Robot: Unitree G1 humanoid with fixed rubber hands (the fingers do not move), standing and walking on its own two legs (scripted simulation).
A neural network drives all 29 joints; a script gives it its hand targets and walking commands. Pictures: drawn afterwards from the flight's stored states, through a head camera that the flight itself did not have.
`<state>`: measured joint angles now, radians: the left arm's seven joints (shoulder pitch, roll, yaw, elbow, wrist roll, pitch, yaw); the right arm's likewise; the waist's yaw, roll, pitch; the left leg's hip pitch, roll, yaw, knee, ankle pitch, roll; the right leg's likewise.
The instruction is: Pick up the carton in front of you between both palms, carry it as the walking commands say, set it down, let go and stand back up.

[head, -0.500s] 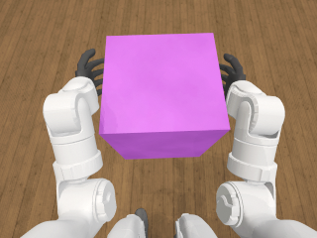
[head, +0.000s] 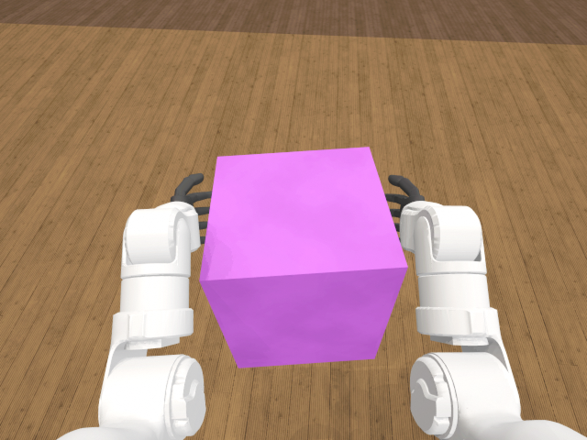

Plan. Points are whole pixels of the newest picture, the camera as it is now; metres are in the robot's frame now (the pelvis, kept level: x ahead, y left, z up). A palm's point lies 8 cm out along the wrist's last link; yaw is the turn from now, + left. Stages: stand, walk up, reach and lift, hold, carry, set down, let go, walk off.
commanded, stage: carry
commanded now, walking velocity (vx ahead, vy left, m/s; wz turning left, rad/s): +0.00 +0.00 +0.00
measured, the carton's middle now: (300, 263) +0.34 +0.00 +0.05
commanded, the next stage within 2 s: none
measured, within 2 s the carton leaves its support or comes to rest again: neither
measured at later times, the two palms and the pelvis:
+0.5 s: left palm (176, 235) +0.32 +0.16 +0.14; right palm (420, 239) +0.32 -0.14 +0.13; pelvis -0.02 +0.01 +0.00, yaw +0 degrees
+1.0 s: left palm (166, 254) +0.30 +0.16 +0.14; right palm (421, 257) +0.29 -0.14 +0.13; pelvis -0.05 +0.01 +0.01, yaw +0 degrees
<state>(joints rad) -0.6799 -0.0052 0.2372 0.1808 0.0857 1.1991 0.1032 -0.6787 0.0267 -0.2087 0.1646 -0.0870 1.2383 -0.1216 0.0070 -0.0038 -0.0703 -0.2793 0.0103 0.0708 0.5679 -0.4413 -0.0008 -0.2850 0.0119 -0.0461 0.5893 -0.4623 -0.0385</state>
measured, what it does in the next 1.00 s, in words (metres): shifts its weight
